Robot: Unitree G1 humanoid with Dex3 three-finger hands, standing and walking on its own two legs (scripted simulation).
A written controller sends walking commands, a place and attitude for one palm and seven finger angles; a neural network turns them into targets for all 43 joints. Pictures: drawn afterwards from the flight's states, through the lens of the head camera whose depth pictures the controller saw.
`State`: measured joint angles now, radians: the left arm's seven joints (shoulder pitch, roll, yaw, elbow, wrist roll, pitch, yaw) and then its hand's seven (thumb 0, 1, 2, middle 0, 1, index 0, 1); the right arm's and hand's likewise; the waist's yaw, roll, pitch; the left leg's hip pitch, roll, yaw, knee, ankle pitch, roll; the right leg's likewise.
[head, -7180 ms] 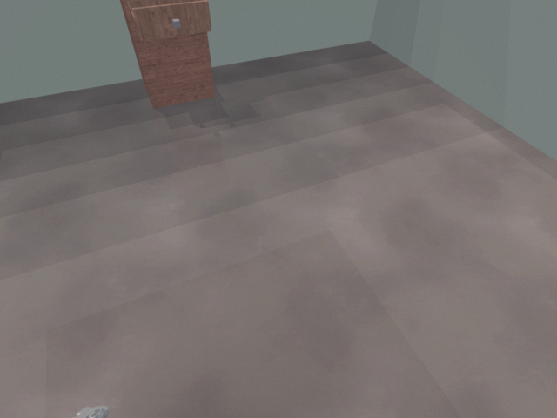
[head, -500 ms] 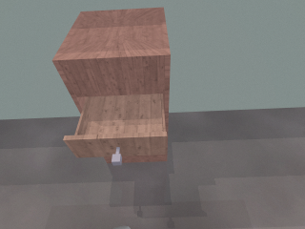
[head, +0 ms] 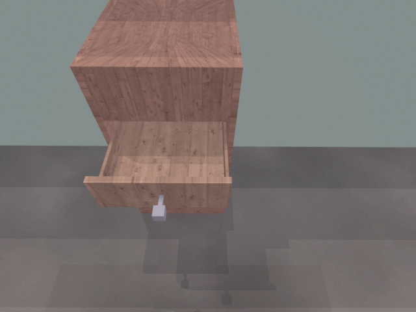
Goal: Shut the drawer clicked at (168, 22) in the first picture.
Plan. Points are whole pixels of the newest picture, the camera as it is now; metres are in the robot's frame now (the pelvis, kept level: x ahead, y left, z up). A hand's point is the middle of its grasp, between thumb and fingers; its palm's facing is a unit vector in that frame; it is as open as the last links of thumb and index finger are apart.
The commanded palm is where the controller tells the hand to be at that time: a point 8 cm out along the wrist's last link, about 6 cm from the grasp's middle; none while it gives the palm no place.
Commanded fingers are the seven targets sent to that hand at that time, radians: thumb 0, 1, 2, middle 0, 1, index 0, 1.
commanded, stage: come to a stop and stand still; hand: left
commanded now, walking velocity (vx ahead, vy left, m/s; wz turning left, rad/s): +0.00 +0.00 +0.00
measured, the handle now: (160, 207) +0.38 +0.17 -0.17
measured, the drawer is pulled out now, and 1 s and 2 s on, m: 0.22 0.22 0.22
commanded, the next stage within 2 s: look again from close up in 1.12 s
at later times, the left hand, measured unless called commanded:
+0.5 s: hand out of the picture +0.03 +0.16 -0.16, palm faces +0.01 -0.97 -0.23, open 7.4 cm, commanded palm none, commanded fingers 0.00 0.90 0.90 -0.20 -0.30 -0.20 -0.30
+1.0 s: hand out of the picture +0.01 +0.15 -0.17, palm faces +0.04 -0.98 -0.20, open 7.4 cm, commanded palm none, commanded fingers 0.00 0.90 0.90 -0.20 -0.30 -0.20 -0.30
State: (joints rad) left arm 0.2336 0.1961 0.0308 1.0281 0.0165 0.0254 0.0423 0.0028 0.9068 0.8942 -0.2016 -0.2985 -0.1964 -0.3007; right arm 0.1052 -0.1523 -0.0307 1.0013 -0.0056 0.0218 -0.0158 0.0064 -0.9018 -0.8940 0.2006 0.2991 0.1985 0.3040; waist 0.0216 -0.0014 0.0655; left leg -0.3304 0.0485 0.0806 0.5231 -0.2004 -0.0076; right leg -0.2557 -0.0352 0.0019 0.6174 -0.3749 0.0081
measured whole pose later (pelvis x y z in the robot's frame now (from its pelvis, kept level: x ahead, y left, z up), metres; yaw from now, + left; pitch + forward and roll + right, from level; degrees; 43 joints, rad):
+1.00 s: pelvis +0.03 -0.02 +0.01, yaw +1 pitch -1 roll +1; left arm 0.31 0.14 -0.01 1.12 0.02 -0.02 0.04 0.00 0.90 0.89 -0.20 -0.30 -0.20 -0.30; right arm 0.24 -0.18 0.01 1.11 0.00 -0.02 -0.02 0.01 -0.92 -0.89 0.20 0.30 0.19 0.30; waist 0.00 0.00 0.02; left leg -0.20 0.06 0.04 0.45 -0.22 -0.04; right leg -0.09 -0.01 -0.01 0.46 -0.34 0.00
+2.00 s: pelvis +0.02 -0.02 +0.00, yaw +3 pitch +1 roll +1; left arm 0.52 0.19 -0.01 0.33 -0.12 -0.05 0.12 0.05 0.98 0.89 -0.23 -0.33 -0.23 -0.33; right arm 0.33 -0.22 -0.01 0.92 0.04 -0.22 -0.07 0.02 -0.92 -0.89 0.20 0.30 0.20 0.30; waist -0.01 0.03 0.00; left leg -0.32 0.05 0.01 0.55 -0.25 -0.04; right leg -0.20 -0.03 -0.04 0.57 -0.39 0.00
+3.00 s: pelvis -0.04 +0.00 -0.12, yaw +2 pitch +17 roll -3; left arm 0.44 0.12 -0.12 -0.12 -0.07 -0.41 0.05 0.02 0.90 0.90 -1.17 -1.35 -1.17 -1.35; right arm 0.21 -0.23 -0.01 0.47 -0.01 -0.13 -0.02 0.02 -0.90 -0.89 0.20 0.30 0.20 0.30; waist -0.03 0.04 -0.17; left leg -1.13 0.06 -0.04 1.30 -0.47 -0.01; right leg -0.97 -0.02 -0.05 1.30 -0.63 0.02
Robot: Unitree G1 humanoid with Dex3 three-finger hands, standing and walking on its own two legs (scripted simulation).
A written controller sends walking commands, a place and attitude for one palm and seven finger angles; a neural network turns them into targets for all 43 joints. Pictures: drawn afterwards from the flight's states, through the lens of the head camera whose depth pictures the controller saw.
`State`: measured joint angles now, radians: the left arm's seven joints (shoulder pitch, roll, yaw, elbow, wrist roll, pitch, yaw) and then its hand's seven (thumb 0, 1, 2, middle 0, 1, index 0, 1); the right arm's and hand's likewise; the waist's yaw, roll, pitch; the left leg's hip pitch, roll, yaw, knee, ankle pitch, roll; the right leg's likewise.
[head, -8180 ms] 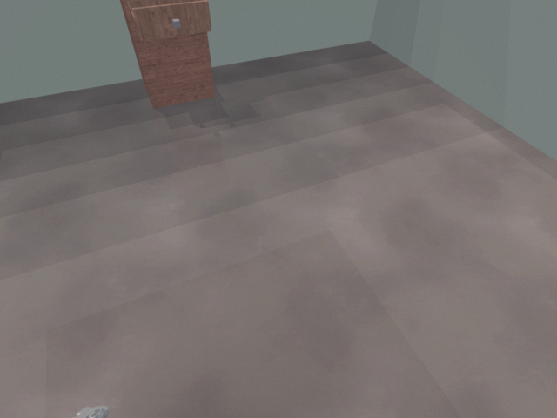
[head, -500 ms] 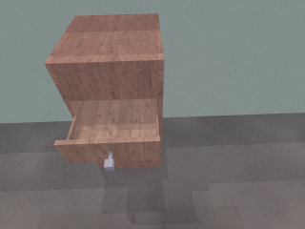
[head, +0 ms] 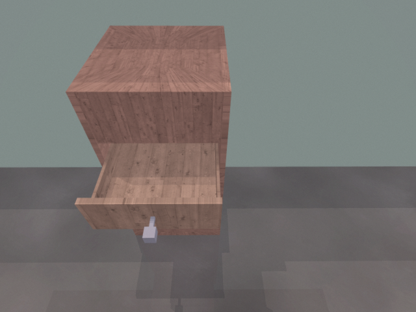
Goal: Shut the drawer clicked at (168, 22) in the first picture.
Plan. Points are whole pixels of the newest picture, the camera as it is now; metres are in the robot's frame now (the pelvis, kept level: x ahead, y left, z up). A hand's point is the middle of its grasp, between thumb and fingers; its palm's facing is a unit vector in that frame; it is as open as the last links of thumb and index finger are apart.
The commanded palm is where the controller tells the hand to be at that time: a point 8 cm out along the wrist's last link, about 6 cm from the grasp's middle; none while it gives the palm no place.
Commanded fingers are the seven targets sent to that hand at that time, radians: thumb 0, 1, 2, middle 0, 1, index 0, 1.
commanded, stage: come to a stop and stand still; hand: left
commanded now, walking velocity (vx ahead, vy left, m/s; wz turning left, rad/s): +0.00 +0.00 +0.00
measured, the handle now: (151, 228) +0.36 +0.18 -0.17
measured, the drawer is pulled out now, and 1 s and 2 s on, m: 0.22 0.22 0.22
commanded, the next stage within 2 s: look again from close up in 0.12 s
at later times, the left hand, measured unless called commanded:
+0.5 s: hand out of the picture +0.00 +0.17 -0.17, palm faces +0.02 -0.98 -0.21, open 7.4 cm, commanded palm none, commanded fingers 0.00 0.90 0.90 -0.20 -0.30 -0.20 -0.30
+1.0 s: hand out of the picture +0.10 +0.20 -0.09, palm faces +0.23 -0.94 -0.24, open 7.1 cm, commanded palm +0.09 +0.21 -0.07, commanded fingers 0.00 0.90 0.90 -0.36 -0.47 -0.36 -0.47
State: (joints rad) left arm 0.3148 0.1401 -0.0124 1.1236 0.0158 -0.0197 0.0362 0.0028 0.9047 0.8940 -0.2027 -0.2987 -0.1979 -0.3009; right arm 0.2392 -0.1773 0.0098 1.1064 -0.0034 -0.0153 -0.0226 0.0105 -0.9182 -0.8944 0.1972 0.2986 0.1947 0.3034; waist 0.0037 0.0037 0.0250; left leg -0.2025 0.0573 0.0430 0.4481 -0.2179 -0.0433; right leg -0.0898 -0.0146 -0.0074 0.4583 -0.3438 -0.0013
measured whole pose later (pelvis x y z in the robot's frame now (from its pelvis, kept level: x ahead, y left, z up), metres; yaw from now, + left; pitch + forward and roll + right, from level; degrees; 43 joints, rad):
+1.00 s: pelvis -0.01 +0.00 -0.01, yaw +2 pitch +1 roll +1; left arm 0.52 0.19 -0.01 0.33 -0.12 -0.05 0.12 0.05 0.98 0.89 -0.23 -0.33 -0.23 -0.33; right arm 0.33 -0.22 -0.01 0.92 0.04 -0.22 -0.07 0.02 -0.92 -0.89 0.20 0.30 0.20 0.30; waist -0.01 0.03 0.00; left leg -0.32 0.05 0.01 0.55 -0.25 -0.04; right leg -0.20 -0.03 -0.04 0.57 -0.39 0.00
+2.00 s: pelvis -0.07 +0.02 -0.12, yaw +1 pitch +17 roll -3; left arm 0.44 0.12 -0.12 -0.12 -0.07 -0.41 0.05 0.02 0.90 0.90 -1.17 -1.35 -1.17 -1.35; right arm 0.21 -0.23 -0.01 0.47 -0.01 -0.13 -0.02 0.02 -0.90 -0.89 0.20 0.30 0.20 0.30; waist -0.03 0.04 -0.17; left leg -1.13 0.06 -0.04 1.30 -0.47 -0.01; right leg -0.97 -0.02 -0.05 1.30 -0.63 0.02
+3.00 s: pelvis -0.05 +0.01 -0.12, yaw +2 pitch +18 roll -3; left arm 0.44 0.11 -0.09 -0.10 -0.08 -0.43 0.02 0.02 0.90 0.90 -1.40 -1.60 -1.40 -1.60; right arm 0.21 -0.21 0.01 0.44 -0.01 -0.07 -0.01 0.02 -0.90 -0.89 0.20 0.30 0.20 0.30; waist -0.02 0.05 -0.19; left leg -1.13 0.07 -0.06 1.31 -0.51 -0.03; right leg -0.97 -0.01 -0.06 1.31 -0.67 0.00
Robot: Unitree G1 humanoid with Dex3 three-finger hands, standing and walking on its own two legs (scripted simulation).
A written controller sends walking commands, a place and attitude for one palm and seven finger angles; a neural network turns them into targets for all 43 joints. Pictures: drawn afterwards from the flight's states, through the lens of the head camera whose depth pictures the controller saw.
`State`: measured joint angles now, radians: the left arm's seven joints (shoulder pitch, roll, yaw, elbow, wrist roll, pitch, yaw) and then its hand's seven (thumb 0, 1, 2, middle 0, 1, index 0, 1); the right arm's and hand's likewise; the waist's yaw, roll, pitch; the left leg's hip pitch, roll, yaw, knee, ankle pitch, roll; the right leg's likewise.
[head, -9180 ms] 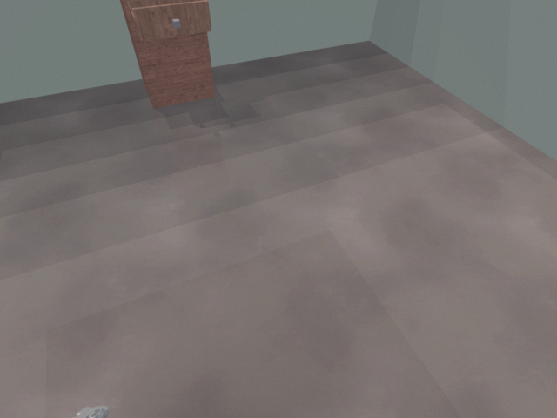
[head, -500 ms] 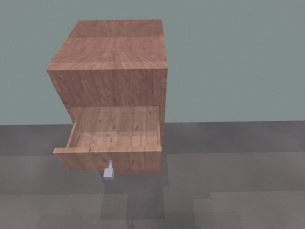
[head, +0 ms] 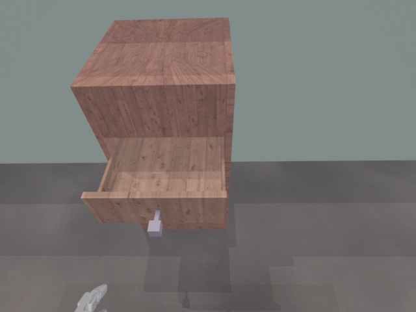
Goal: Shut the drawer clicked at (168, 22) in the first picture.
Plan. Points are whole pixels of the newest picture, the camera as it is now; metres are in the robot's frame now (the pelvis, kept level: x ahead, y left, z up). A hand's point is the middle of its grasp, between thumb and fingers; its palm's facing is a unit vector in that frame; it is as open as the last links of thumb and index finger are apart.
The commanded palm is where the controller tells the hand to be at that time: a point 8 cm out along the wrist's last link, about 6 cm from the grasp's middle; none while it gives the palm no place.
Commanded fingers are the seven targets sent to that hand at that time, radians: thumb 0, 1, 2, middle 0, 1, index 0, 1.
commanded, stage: raise the hand and make a fist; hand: left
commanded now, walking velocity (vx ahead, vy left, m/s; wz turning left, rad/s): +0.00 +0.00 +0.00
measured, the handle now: (156, 222) +0.37 +0.17 -0.16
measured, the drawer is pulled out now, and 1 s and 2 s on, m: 0.22 0.22 0.22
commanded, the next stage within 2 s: bring the fist close to the handle in 1.76 s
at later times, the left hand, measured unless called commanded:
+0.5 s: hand (137, 311) +0.14 +0.14 -0.05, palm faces +0.01 -1.00 -0.03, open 4.8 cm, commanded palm +0.13 +0.19 -0.06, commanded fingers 0.00 0.90 0.90 -0.86 -1.01 -0.86 -1.01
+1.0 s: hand (147, 298) +0.17 +0.13 -0.06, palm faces -0.01 -1.00 +0.00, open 3.1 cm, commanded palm +0.14 +0.19 -0.06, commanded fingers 0.00 0.90 0.90 -1.36 -1.56 -1.36 -1.56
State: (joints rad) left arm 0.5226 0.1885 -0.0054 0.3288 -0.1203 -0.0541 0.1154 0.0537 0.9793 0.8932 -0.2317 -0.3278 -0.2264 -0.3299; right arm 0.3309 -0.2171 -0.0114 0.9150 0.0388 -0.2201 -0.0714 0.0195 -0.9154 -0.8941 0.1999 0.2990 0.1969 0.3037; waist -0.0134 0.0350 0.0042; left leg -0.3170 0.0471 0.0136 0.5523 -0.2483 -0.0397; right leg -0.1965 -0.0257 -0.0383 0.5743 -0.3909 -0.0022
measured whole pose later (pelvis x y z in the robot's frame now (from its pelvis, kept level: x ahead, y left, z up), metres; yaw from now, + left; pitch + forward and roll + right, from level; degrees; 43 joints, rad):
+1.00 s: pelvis -0.06 +0.03 -0.11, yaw -1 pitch +17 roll -3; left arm 0.44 0.12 -0.12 -0.12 -0.07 -0.41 0.05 0.02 0.90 0.90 -1.17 -1.35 -1.17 -1.35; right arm 0.21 -0.23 -0.01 0.47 -0.01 -0.13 -0.02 0.02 -0.90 -0.89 0.20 0.30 0.20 0.30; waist -0.03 0.04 -0.17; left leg -1.13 0.06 -0.04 1.30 -0.47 -0.01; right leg -0.97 -0.02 -0.05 1.30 -0.63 0.02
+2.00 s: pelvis -0.04 +0.01 -0.12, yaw -1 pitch +18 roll -3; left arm 0.44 0.11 -0.09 -0.10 -0.08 -0.43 0.02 0.02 0.90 0.90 -1.40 -1.60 -1.40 -1.60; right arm 0.21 -0.21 0.01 0.44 -0.01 -0.07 -0.01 0.02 -0.90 -0.89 0.20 0.30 0.20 0.30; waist -0.02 0.05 -0.19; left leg -1.13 0.07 -0.06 1.31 -0.51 -0.03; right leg -0.97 -0.01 -0.06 1.31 -0.67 0.00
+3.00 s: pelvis -0.06 +0.02 -0.18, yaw -2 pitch +27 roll -4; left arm -0.01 0.13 -0.01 0.24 -0.07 -0.47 0.05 0.02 0.90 0.90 -1.40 -1.60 -1.40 -1.60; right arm 0.15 -0.21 0.00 0.53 -0.03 0.03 0.02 0.01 -0.90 -0.89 0.20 0.30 0.20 0.30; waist -0.04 0.04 -0.22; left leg -1.47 0.07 -0.05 1.54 -0.55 -0.02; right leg -1.30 -0.01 -0.04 1.55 -0.72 0.02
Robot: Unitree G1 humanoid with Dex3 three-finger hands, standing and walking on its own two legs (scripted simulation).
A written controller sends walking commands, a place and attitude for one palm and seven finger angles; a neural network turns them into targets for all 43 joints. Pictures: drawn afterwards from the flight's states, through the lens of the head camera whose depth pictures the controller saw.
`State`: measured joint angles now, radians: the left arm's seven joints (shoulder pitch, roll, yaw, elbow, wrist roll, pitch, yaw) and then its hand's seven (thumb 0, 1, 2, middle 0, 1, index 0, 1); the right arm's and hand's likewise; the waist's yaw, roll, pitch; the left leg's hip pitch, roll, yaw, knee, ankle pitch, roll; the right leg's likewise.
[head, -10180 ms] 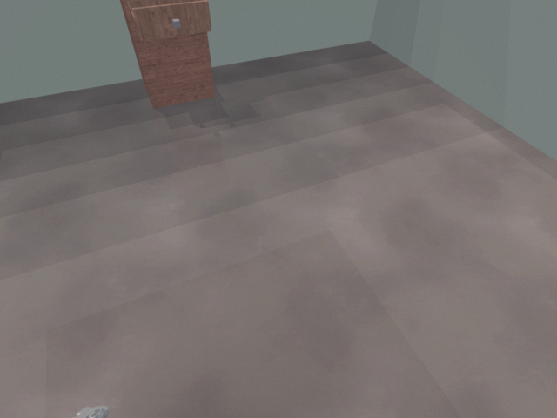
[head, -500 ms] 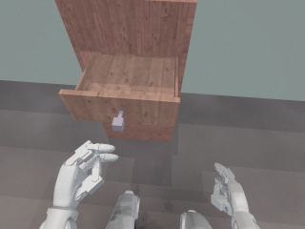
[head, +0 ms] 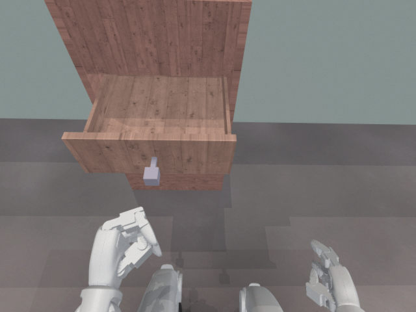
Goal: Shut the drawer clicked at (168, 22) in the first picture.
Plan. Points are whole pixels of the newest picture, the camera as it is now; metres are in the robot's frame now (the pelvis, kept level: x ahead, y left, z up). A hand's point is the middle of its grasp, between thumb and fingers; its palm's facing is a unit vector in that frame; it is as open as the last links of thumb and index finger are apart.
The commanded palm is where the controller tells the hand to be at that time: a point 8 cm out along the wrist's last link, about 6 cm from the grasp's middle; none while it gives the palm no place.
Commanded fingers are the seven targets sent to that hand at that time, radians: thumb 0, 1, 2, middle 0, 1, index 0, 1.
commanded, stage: raise the hand and make a fist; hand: left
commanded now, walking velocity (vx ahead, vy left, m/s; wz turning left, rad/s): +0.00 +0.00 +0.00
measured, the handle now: (152, 170) +0.43 +0.15 -0.05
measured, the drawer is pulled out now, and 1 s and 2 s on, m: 0.22 0.22 0.22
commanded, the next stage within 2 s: bring the fist close to the handle in 0.76 s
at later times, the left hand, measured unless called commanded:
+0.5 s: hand (151, 236) +0.24 +0.11 +0.06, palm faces +0.01 -1.00 +0.00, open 3.3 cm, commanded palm +0.21 +0.16 +0.05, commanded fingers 0.00 0.90 0.90 -1.40 -1.60 -1.40 -1.60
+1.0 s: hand (155, 235) +0.25 +0.10 +0.05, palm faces +0.01 -1.00 -0.02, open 3.3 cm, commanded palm +0.22 +0.16 +0.04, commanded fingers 0.00 0.90 0.90 -1.40 -1.60 -1.40 -1.60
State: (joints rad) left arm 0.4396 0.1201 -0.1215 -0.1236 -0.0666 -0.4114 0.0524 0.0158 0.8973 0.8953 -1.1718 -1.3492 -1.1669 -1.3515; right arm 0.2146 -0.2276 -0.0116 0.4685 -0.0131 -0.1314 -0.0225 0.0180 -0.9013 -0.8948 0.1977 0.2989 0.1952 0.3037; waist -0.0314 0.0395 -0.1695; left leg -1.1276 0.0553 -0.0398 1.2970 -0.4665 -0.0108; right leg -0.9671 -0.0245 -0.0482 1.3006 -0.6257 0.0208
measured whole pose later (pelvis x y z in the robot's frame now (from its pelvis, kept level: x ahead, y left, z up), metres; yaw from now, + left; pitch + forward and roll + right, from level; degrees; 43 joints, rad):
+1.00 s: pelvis +0.02 -0.01 +0.00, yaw +0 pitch +18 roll -3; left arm 0.44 0.11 -0.09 -0.10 -0.08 -0.43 0.02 0.02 0.90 0.90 -1.40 -1.60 -1.40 -1.60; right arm 0.21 -0.21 0.01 0.44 -0.01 -0.07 -0.01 0.02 -0.90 -0.89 0.20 0.30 0.20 0.30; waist -0.02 0.05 -0.19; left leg -1.13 0.07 -0.06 1.31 -0.51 -0.03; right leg -0.97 -0.01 -0.06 1.31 -0.67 0.00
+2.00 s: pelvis +0.00 +0.00 -0.06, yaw -2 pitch +27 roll -4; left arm -0.01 0.13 -0.01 0.24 -0.07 -0.47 0.05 0.02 0.90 0.90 -1.40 -1.60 -1.40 -1.60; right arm 0.15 -0.21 0.00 0.53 -0.03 0.03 0.02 0.01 -0.90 -0.89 0.20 0.30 0.20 0.30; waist -0.04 0.04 -0.22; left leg -1.47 0.07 -0.05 1.54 -0.55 -0.02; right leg -1.30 -0.01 -0.04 1.55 -0.72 0.02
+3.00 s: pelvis -0.01 +0.00 -0.07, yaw -2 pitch +27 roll -4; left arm -0.29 0.20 0.09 0.51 -0.09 -0.49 0.00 -0.04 0.77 0.94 -1.40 -1.60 -1.40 -1.60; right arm 0.16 -0.23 0.01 0.61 -0.02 0.03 -0.02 0.01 -0.90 -0.89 0.20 0.30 0.20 0.30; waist -0.06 0.04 -0.21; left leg -1.52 0.07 -0.07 1.56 -0.52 -0.02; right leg -1.35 0.00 -0.05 1.57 -0.69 0.02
